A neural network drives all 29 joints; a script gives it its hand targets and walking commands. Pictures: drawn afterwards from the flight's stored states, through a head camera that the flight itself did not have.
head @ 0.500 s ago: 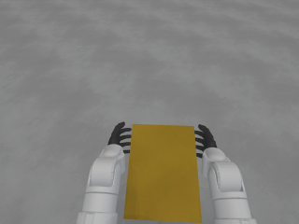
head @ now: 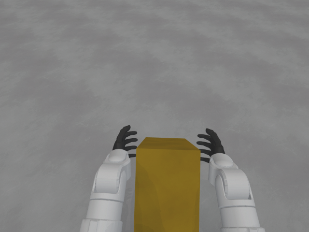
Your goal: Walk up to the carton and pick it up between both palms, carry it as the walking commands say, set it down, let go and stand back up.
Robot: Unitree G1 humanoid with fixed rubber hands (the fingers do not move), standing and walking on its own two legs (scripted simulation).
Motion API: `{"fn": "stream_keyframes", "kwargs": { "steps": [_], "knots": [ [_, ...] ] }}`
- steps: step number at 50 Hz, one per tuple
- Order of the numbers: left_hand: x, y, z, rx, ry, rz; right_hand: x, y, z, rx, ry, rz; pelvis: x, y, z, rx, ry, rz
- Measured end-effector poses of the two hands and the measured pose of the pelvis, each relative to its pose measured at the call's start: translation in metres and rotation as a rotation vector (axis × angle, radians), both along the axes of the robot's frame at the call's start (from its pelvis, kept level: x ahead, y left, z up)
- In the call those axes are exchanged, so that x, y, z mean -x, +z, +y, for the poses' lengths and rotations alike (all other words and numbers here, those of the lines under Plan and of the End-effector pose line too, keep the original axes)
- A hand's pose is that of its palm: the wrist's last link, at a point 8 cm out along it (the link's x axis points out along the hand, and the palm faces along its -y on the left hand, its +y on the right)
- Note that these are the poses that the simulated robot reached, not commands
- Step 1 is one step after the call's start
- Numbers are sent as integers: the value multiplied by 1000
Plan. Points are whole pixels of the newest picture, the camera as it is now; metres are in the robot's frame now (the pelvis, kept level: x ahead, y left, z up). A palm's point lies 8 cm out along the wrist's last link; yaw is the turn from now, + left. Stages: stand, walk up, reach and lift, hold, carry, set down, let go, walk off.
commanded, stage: carry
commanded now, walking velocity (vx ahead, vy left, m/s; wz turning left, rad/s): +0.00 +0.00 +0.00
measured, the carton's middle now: (165, 174) +0.31 +0.00 -0.10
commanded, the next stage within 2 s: hold in 1.56 s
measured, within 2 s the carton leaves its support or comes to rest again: neither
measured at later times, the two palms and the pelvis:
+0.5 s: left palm (114, 168) +0.26 +0.13 +0.06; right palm (218, 172) +0.25 -0.12 +0.06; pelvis -0.04 +0.00 +0.00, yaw +0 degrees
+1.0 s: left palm (107, 185) +0.22 +0.14 +0.06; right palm (217, 188) +0.22 -0.11 +0.06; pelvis -0.08 +0.01 +0.00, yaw +0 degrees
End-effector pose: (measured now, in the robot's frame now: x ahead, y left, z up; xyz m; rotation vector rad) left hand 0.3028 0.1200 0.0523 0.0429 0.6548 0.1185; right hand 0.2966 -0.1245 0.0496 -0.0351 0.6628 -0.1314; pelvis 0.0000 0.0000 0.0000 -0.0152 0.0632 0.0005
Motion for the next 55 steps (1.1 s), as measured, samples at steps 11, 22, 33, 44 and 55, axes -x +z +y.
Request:
{"fn": "stream_keyframes", "kwargs": {
  "steps": [11, 22, 33, 44, 55],
  "knots": [
    [14, 2, 5, 5, 20, 2, 11, 0, 3, -7, 2, 2, 12, -2, 0, 6, 3, -16],
    [40, 8, 6, 7, 24, 15, 36, 6, 5, 2, 7, 20, 34, 1, 0, 3, 7, -42],
    [61, 10, 7, -2, 12, 29, 58, 9, 7, 26, 9, 35, 56, 4, 4, -3, 4, -58],
    [77, 9, 11, -20, -4, 35, 74, 7, 11, 47, 19, 46, 72, 5, 9, -9, 0, -63],
    [88, 6, 20, -24, -7, 49, 82, 4, 19, 54, 36, 61, 80, 4, 15, -11, 0, -71]
  ]
}}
